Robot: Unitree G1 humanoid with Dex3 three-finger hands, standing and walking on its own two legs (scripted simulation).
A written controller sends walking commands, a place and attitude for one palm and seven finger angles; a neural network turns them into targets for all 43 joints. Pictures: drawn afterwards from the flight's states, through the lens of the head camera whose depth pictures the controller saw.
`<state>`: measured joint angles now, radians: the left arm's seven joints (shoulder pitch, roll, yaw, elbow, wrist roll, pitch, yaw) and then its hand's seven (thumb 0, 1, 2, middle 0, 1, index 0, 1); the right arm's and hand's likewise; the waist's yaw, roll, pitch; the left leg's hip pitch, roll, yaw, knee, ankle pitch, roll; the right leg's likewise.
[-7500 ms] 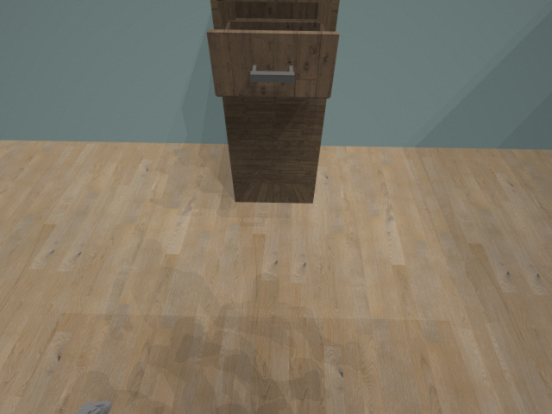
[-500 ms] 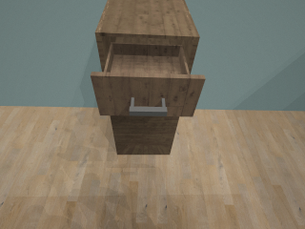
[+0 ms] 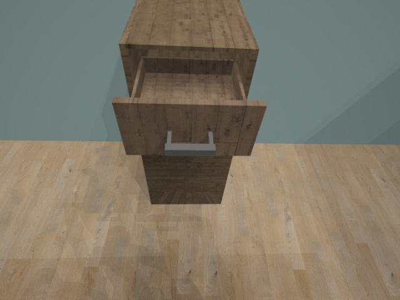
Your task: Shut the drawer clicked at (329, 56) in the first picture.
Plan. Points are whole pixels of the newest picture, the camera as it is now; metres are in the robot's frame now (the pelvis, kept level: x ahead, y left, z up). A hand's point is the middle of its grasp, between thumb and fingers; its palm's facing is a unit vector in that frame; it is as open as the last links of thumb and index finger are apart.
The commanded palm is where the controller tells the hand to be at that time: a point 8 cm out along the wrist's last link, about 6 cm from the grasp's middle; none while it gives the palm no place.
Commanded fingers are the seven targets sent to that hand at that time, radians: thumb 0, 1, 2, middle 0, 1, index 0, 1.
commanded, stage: shuffle to correct the standing spot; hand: left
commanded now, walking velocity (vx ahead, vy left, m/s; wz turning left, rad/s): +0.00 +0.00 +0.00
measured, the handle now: (190, 142) +0.45 +0.05 +0.04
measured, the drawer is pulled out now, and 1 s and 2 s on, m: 0.24 0.24 0.24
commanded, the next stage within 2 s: none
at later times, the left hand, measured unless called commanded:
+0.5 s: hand out of the picture +0.09 +0.12 -0.18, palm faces +0.06 -0.99 -0.16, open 7.3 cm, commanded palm none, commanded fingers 0.00 0.90 0.90 -0.20 -0.30 -0.20 -0.30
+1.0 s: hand (182, 295) +0.17 +0.05 -0.20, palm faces +0.16 -0.98 -0.11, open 7.3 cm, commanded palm none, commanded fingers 0.00 0.90 0.90 -0.20 -0.30 -0.20 -0.30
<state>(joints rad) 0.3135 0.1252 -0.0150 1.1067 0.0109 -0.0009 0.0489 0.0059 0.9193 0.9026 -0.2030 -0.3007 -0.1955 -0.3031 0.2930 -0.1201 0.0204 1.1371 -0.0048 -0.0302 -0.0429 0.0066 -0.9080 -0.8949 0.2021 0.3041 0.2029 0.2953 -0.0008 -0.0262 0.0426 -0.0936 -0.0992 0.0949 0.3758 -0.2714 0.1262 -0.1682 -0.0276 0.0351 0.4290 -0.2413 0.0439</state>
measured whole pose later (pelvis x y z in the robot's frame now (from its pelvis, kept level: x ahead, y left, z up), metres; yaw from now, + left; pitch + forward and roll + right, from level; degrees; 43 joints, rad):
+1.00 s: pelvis +0.16 -0.13 -0.01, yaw +6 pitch -1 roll -3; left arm 0.26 0.20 0.06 1.00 0.03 0.07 0.01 0.00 0.92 0.90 -0.20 -0.30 -0.20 -0.30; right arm 0.18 -0.13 -0.01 0.98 -0.03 -0.02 -0.05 0.00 -0.91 -0.89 0.20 0.30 0.20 0.30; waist 0.01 -0.07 0.04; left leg -0.25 0.06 0.12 0.59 -0.33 0.05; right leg -0.45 0.03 -0.01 1.13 -0.45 0.01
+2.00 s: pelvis +0.04 -0.22 +0.00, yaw +7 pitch +0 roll -1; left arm 0.31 0.22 0.08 1.01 0.03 0.06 0.02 0.00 0.91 0.90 -0.20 -0.30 -0.20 -0.30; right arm 0.29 -0.17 -0.03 1.01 -0.03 0.05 -0.02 0.01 -0.90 -0.89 0.20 0.30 0.20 0.30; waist 0.02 -0.01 0.00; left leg -0.20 -0.04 0.08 0.40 -0.21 0.09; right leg -0.41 -0.03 -0.04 1.02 -0.41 0.00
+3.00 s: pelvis +0.13 -0.15 +0.00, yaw +6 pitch +0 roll +0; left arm 0.15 0.21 0.06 0.94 0.02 0.05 0.02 0.00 0.91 0.90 -0.20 -0.30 -0.19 -0.30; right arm 0.18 -0.17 -0.05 1.03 -0.03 0.01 -0.03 0.01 -0.91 -0.89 0.21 0.30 0.21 0.30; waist -0.02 0.00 0.08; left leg -0.30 0.11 0.14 0.49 -0.18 -0.02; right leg -0.35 -0.05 -0.04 0.76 -0.37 0.03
